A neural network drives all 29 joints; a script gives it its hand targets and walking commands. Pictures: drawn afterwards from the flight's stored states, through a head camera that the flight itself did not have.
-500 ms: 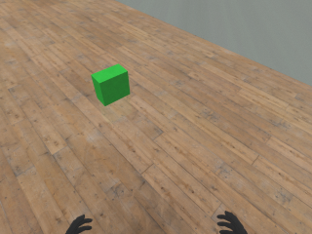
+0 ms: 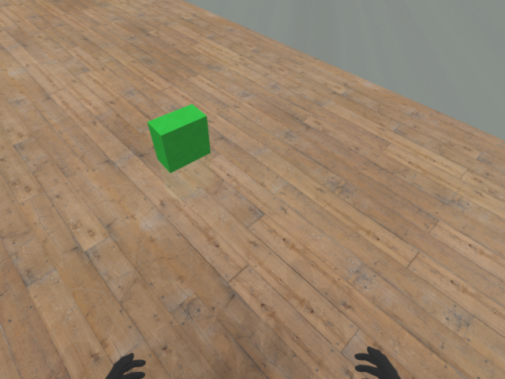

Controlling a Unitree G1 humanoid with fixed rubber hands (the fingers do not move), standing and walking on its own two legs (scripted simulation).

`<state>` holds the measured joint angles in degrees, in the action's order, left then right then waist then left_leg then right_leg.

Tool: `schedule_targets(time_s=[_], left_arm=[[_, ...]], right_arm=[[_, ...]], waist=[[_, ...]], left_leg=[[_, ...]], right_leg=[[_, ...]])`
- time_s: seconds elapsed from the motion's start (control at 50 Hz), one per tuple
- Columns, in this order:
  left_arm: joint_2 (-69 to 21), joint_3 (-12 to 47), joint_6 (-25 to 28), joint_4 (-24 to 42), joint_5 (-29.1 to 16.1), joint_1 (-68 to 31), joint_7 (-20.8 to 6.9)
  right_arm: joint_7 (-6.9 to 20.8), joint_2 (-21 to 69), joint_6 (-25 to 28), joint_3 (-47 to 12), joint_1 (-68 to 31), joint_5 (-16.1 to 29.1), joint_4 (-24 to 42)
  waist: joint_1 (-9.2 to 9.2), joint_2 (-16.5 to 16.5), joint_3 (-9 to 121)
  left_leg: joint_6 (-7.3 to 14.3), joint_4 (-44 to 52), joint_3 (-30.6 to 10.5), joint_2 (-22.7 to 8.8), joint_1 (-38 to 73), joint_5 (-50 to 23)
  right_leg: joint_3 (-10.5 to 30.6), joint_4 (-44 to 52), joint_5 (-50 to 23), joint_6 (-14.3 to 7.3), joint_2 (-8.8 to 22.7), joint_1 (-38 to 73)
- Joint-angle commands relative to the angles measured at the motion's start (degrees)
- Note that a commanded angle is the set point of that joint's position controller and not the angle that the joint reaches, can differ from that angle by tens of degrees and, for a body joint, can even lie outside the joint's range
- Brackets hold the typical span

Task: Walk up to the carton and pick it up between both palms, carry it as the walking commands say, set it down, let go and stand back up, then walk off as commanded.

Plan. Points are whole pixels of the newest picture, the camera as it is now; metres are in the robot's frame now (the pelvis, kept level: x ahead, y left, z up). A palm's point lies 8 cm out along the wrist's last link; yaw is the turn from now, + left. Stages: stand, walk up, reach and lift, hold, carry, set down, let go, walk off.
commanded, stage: stand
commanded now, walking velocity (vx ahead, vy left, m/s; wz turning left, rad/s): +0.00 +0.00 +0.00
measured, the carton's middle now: (181, 138) +1.43 +0.36 -0.63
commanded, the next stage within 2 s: walk up in 0.76 s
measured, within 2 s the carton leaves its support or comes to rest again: neither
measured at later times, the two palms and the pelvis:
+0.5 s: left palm out of the picture +0.11 +0.23 -0.10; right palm out of the picture +0.11 -0.23 -0.10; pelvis +0.00 +0.00 +0.00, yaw +0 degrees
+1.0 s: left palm out of the picture +0.07 +0.24 -0.11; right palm out of the picture +0.08 -0.24 -0.11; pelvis +0.00 +0.00 +0.00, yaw +1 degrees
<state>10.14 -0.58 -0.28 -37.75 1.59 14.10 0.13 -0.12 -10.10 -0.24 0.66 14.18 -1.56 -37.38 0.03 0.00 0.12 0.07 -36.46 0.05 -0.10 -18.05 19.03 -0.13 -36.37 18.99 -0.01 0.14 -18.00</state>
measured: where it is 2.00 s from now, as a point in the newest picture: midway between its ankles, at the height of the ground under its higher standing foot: (220, 338)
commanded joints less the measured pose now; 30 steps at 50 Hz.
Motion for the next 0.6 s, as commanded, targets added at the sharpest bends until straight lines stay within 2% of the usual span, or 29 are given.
schedule_targets(time_s=[0.0, 0.58], left_arm=[[4.7, -1.4, 0.8, 3.9, 0.0, -0.5, 0.2], [4.5, -2.1, 0.9, 0.4, -0.2, 1.2, 0.6]], right_arm=[[-0.2, -4.7, 0.8, 1.4, -0.5, 0.0, 3.9], [-0.6, -4.5, 0.9, 2.3, 1.1, 0.1, 0.3]], waist=[[0.0, -0.1, 1.9], [0.0, -0.1, 0.9]], left_leg=[[1.8, 6.4, -3.3, -2.5, 0.6, -8.3], [2.1, 8.1, -3.8, -2.8, 1.8, -9.1]], right_leg=[[3.3, 6.3, -8.3, -1.7, 2.4, 0.6], [3.7, 8.0, -9.1, -2.1, 2.7, 1.7]])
